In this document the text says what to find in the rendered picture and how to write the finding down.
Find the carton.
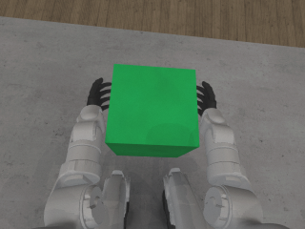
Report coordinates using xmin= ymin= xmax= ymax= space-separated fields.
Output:
xmin=105 ymin=64 xmax=200 ymax=157

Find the robot right upper arm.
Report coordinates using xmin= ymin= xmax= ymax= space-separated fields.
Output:
xmin=203 ymin=184 xmax=290 ymax=229

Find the robot right hand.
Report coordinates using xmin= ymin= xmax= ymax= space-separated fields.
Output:
xmin=196 ymin=81 xmax=217 ymax=116

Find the robot left forearm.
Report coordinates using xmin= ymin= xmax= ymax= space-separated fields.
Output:
xmin=44 ymin=104 xmax=106 ymax=225

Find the robot left hand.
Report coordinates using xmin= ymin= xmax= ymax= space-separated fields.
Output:
xmin=87 ymin=77 xmax=112 ymax=112

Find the robot right forearm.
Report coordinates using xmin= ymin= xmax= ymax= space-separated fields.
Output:
xmin=199 ymin=108 xmax=263 ymax=221

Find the robot left upper arm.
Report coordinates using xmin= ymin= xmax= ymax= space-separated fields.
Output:
xmin=31 ymin=183 xmax=106 ymax=229

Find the robot right foot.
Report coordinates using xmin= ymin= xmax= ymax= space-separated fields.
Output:
xmin=162 ymin=190 xmax=176 ymax=229

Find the robot right shin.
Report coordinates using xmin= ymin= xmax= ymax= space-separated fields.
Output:
xmin=167 ymin=167 xmax=189 ymax=225

